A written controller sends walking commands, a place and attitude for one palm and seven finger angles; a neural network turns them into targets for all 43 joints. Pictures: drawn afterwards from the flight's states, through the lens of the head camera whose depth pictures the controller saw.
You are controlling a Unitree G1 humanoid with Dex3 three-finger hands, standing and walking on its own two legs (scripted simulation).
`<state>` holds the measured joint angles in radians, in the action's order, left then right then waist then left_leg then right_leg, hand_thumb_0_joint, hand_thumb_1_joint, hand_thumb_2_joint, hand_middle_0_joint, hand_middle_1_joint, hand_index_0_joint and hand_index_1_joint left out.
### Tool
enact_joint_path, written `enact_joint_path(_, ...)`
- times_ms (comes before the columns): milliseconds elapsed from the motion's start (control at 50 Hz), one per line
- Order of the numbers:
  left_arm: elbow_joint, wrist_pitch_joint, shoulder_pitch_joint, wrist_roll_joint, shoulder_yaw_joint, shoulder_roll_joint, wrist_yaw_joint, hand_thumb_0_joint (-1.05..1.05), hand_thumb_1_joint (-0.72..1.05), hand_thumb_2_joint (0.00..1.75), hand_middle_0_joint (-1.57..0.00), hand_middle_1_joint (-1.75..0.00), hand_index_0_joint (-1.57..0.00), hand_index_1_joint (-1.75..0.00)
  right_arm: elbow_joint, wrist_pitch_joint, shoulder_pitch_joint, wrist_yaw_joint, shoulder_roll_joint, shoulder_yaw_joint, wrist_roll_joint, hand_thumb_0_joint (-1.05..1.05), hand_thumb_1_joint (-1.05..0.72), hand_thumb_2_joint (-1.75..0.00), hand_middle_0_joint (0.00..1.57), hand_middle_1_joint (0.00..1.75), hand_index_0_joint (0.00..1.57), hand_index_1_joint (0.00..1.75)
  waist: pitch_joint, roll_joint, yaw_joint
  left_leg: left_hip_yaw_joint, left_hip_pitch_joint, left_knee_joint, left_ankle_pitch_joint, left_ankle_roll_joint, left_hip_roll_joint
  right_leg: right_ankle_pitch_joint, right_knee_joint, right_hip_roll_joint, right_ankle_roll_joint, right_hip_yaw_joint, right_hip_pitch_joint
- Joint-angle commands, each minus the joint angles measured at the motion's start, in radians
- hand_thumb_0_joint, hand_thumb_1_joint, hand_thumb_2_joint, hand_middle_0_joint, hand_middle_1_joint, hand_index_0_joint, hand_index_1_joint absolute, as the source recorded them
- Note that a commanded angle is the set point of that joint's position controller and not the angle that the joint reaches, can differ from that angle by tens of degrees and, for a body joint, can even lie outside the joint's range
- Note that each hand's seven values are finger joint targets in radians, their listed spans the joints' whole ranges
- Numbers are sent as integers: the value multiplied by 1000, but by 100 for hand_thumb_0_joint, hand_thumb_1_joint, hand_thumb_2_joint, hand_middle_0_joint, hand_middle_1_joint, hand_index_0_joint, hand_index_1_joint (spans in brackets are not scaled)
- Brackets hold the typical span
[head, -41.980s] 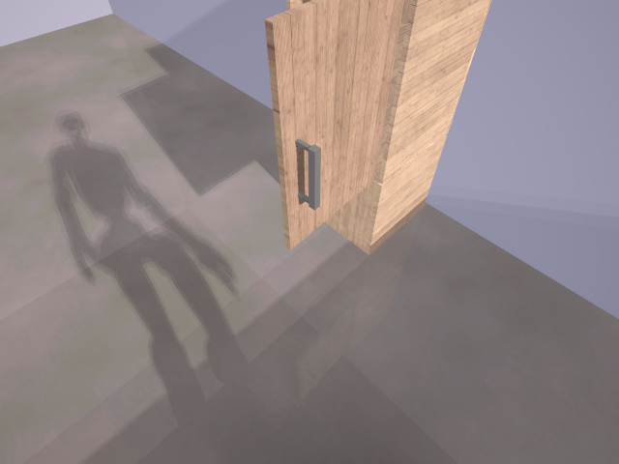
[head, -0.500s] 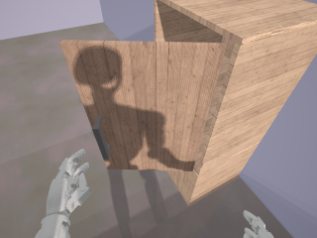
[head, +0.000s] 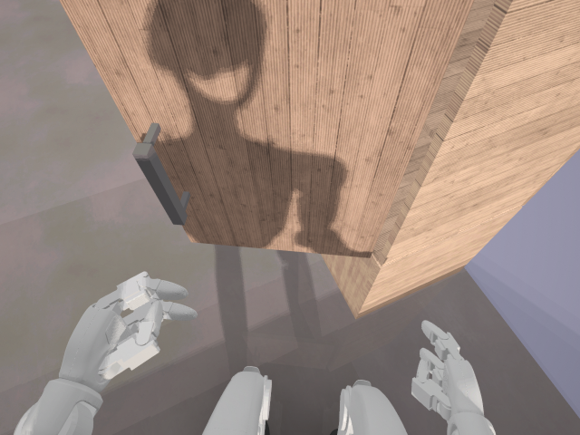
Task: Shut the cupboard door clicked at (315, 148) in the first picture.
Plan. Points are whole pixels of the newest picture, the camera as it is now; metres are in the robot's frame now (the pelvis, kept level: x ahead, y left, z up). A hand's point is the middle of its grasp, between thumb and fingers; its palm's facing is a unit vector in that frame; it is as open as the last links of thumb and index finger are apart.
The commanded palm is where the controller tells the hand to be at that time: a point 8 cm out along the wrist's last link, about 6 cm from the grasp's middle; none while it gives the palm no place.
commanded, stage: raise the hand and make a fist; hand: left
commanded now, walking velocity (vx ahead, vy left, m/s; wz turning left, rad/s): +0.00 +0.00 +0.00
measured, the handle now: (167, 178) +0.46 +0.23 +0.04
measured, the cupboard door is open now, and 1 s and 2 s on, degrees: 60 60 60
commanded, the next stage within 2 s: bring the fist close to the handle in 1.18 s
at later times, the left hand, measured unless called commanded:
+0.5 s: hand (100, 342) +0.21 +0.23 +0.06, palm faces +0.00 -1.00 -0.03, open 3.1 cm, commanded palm +0.19 +0.28 +0.05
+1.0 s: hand (129, 332) +0.23 +0.22 +0.04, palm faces -0.07 -1.00 -0.01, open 3.1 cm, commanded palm +0.21 +0.27 +0.05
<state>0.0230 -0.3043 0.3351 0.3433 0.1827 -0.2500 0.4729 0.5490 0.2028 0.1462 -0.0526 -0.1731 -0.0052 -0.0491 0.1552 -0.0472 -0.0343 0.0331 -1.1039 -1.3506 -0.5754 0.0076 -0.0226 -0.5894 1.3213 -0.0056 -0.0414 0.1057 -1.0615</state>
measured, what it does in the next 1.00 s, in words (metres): stands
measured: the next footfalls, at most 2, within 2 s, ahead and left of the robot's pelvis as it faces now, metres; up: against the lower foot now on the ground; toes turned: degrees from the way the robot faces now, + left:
none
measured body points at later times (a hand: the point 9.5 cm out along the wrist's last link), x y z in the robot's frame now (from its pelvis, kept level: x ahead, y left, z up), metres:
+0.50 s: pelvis +0.00 +0.04 +0.01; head +0.07 +0.07 +0.45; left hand +0.20 +0.29 +0.07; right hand +0.20 -0.19 -0.05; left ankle +0.04 +0.12 -0.61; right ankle +0.03 -0.10 -0.61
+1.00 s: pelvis +0.01 +0.03 +0.01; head +0.09 +0.05 +0.45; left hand +0.23 +0.27 +0.04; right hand +0.19 -0.20 -0.06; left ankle +0.04 +0.12 -0.61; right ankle +0.03 -0.10 -0.61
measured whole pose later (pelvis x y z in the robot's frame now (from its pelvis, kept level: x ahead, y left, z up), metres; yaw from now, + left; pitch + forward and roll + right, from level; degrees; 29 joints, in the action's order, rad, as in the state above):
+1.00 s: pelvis +0.01 +0.03 +0.01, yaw -1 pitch +20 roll -4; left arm -0.03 -0.35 0.40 0.28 0.14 -0.26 0.29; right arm 0.47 0.14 0.24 -0.03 -0.24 -0.01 -0.03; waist 0.19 -0.03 0.00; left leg 0.01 -1.10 -1.33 -0.58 -0.04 -0.01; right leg -0.57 1.26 -0.01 0.00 0.08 -1.04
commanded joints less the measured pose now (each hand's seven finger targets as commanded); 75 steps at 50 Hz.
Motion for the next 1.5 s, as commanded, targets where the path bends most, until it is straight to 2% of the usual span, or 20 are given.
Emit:
enact_joint_path(0, -258, -44, 176, 50, 238, -176, -111, 0, 90, 90, -88, -104, -88, -104, -197, 45, -35, -13, -134, 91, 8, 0, -90, -90, 20, 30, 20, 30, 382, 119, -60, 10, 121, 162, 369, -27, 29, 508, -239, -28, 62, -185, 463)
enact_joint_path(40, -289, -128, 172, 39, 186, -121, -155, 0, 90, 90, -92, -108, -92, -108, -175, 57, -14, -6, -125, 91, 16, 0, -90, -90, 20, 30, 20, 30, 340, 88, -43, 11, 162, 185, 384, -22, 24, 491, -214, -11, 43, -138, 380)
enact_joint_path(120, -251, -255, 83, -8, 34, -51, -154, 0, 90, 90, -99, -116, -99, -116, -145, 69, 10, -2, -160, 85, 28, 0, -90, -90, 20, 30, 20, 30, 231, 39, 38, 20, 158, 167, 276, -27, 21, 248, -192, 16, 19, -95, 162)
enact_joint_path(200, -191, -246, 74, -20, -31, -58, -101, 0, 90, 90, -106, -124, -106, -124, -171, 75, 19, -10, -201, 80, 14, 0, -90, -90, 20, 30, 20, 30, 159, 50, 64, 45, 131, 205, 105, -35, 20, 35, -228, 24, 6, -86, 79)
enact_joint_path(300, -336, -202, 87, -11, 110, -188, -144, 0, 90, 90, -115, -134, -115, -134, -211, 61, 11, -16, -208, 81, 11, 0, -90, -90, 20, 30, 20, 30, 307, -55, -15, 63, 219, 274, 114, -25, 22, 85, -194, 29, -5, -59, 142)
enact_joint_path(340, -405, -196, 119, -11, 95, -150, -190, 0, 90, 90, -119, -138, -119, -138, -226, 49, 10, -9, -193, 77, 15, 0, -90, -90, 20, 30, 20, 30, 335, -106, -24, 77, 294, 305, 166, -13, 18, 141, -176, 28, -4, -33, 138)
enact_joint_path(420, -351, -167, 147, -35, 37, -80, -249, 0, 90, 90, -126, -146, -126, -146, -226, 18, 21, 4, -191, 71, 23, 0, -90, -90, 20, 30, 20, 30, 258, -75, 10, 94, 284, 317, 164, -2, 9, 149, -176, 37, 2, -7, 106)
enact_joint_path(520, -219, -115, 86, -84, -56, -54, -210, 0, 90, 90, -130, -150, -130, -150, -231, 4, 41, 7, -218, 61, 20, 0, -90, -90, 20, 30, 20, 30, 137, -7, 67, 109, 204, 322, 43, -7, 7, 97, -205, 36, 6, -8, 60)
enact_joint_path(580, -237, -127, 26, -74, -15, -96, -189, 0, 90, 90, -130, -150, -130, -150, -241, 11, 43, -1, -223, 58, 20, 0, -90, -90, 20, 30, 20, 30, 168, 7, 57, 108, 201, 317, 27, -10, 12, 83, -211, 36, 3, -18, 77)
enact_joint_path(620, -316, -158, -16, -59, 40, -147, -192, 0, 90, 90, -130, -150, -130, -150, -244, 17, 42, -3, -218, 56, 26, 0, -90, -90, 20, 30, 20, 30, 256, -47, 29, 101, 248, 304, 98, -5, 16, 118, -190, 36, -4, -23, 101)
enact_joint_path(700, -377, -209, 20, -39, 76, -157, -220, 0, 90, 90, -130, -150, -130, -150, -230, 24, 47, 5, -205, 53, 33, 0, -90, -90, 20, 30, 20, 30, 325, -115, 5, 104, 327, 293, 247, 17, 10, 186, -163, 41, -11, -19, 107)
enact_joint_path(760, -299, -188, 74, -44, 31, -98, -218, 0, 90, 90, -130, -150, -130, -150, -216, 13, 47, 14, -202, 58, 31, 0, -90, -90, 20, 30, 20, 30, 297, -87, 23, 87, 304, 277, 273, 12, 8, 203, -175, 37, -1, -15, 106)
enact_joint_path(860, -201, -105, 93, -50, 2, -82, -171, 0, 90, 90, -130, -150, -130, -150, -227, -6, 52, 13, -217, 67, 14, 0, -90, -90, 20, 30, 20, 30, 246, 21, 43, 66, 222, 267, 237, -8, 15, 204, -208, 37, 6, -21, 147)
enact_joint_path(1000, -333, -196, 30, -22, 87, -156, -214, 0, 90, 90, -130, -150, -130, -150, -224, 5, 54, 1, -195, 64, 28, 0, -90, -90, 20, 30, 20, 30, 316, -29, 12, 42, 235, 226, 308, -14, 23, 260, -188, 37, -3, -48, 191)
enact_joint_path(1060, -287, -220, 60, -34, 39, -100, -223, 0, 90, 90, -130, -150, -130, -150, -215, -1, 50, 9, -190, 63, 29, 0, -90, -90, 20, 30, 20, 30, 275, -41, 29, 35, 225, 224, 274, -13, 22, 227, -191, 35, 1, -45, 154)
enact_joint_path(1200, -226, -146, 67, -45, 24, -118, -176, 0, 90, 90, -130, -150, -130, -150, -235, -22, 51, 4, -207, 69, 14, 0, -90, -90, 20, 30, 20, 30, 254, 18, 38, 24, 177, 225, 214, -29, 26, 190, -235, 32, 5, -71, 196)
enact_joint_path(1260, -299, -167, 41, -31, 49, -135, -185, 0, 90, 90, -130, -150, -130, -150, -241, -20, 47, -2, -196, 66, 16, 0, -90, -90, 20, 30, 20, 30, 301, 12, 31, 14, 187, 210, 240, -32, 28, 218, -234, 26, 10, -85, 225)
enact_joint_path(1300, -292, -192, -30, -27, 86, -168, -206, 0, 90, 90, -130, -150, -130, -150, -223, -19, 51, -9, -193, 62, 23, 0, -90, -90, 20, 30, 20, 30, 271, 25, 40, 15, 159, 187, 229, -32, 26, 200, -229, 31, 8, -90, 208)
enact_joint_path(1360, -239, -226, -89, -39, 61, -133, -219, 0, 90, 90, -130, -150, -130, -150, -202, -12, 50, -4, -193, 55, 27, 0, -90, -90, 20, 30, 20, 30, 248, -4, 53, 16, 144, 176, 199, -30, 25, 155, -219, 29, 8, -88, 151)
enact_joint_path(1480, -128, -163, -163, -41, 32, -135, -161, 0, 90, 90, -130, -150, -130, -150, -199, -19, 63, -3, -214, 57, 12, 0, -90, -90, 20, 30, 20, 30, 272, 30, 68, 2, 116, 174, 166, -39, 26, 114, -265, 19, 18, -125, 189)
